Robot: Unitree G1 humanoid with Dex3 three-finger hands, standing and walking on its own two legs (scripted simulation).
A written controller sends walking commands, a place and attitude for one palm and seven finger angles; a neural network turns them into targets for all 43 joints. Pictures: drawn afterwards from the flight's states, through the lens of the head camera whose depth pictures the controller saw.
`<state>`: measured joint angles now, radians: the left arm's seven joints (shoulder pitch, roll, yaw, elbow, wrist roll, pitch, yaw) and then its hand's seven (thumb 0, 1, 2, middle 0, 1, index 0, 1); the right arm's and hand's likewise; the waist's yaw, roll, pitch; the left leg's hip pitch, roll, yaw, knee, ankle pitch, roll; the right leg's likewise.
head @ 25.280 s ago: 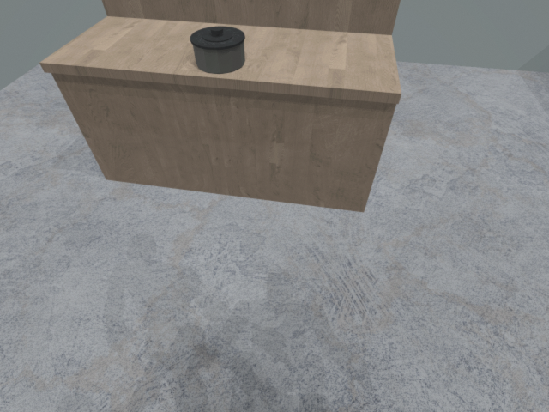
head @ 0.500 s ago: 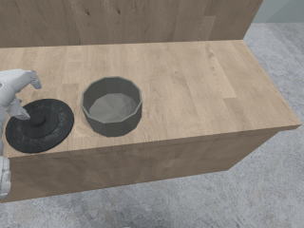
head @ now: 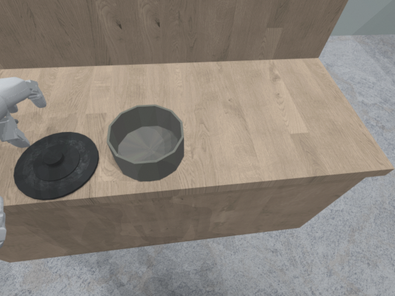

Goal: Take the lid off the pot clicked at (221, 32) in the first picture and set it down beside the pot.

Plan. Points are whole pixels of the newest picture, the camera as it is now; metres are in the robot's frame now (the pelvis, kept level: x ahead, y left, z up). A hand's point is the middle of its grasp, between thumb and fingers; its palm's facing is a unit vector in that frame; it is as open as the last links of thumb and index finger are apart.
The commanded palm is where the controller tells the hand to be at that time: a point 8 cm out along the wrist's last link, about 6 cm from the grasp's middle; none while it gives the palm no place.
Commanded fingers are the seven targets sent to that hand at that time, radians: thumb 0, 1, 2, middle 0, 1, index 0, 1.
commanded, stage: draw the hand back to the body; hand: left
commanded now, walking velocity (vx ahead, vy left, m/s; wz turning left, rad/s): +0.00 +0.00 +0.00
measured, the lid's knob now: (53, 157) +0.45 +0.37 -0.06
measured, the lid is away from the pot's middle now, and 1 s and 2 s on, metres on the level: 0.24 0.24 0.24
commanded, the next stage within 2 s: none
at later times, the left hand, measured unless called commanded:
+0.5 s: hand (15, 132) +0.40 +0.35 +0.10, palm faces -0.36 -0.12 -0.92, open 11.0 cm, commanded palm +0.39 +0.34 +0.16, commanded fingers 0.00 -0.01 0.64 -0.34 -0.87 -0.34 -0.87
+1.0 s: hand (36, 120) +0.38 +0.28 +0.16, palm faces +0.45 -0.84 -0.30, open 10.4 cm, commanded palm +0.32 +0.31 +0.17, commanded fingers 0.00 0.36 0.74 -0.29 -0.64 -0.29 -0.64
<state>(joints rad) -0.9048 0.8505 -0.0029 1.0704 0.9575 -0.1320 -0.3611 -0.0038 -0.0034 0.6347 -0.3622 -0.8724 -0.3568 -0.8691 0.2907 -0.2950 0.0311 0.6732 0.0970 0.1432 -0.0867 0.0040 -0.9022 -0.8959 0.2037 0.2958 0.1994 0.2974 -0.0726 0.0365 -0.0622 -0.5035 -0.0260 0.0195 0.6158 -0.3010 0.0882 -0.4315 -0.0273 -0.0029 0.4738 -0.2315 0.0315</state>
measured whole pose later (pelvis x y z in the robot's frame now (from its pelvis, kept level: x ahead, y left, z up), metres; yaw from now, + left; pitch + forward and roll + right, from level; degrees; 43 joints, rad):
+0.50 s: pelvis +0.00 -0.01 +0.00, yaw +1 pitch +10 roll -3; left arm -0.69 0.84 0.11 0.85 0.91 -0.18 -0.37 0.00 0.00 0.63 -0.36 -0.87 -0.36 -0.87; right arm 0.27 -0.29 0.01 0.65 0.09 0.20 -0.07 0.01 -0.90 -0.90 0.20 0.30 0.20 0.30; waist -0.06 0.05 -0.05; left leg -0.47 -0.03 0.01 0.60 -0.30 0.08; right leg -0.39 -0.03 -0.02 0.45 -0.23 0.03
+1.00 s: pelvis +0.03 -0.03 +0.01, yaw -1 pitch +1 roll -2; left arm -0.28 0.49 0.37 0.40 -0.03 -0.11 0.08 0.00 0.15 0.68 -0.33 -0.77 -0.33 -0.77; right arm 0.26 -0.26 0.03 0.65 0.04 -0.04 -0.06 0.01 -0.90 -0.90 0.20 0.30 0.20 0.30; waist -0.01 0.02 0.01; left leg -0.19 0.00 0.03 0.46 -0.29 0.04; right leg -0.14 -0.01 0.00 0.36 -0.23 0.03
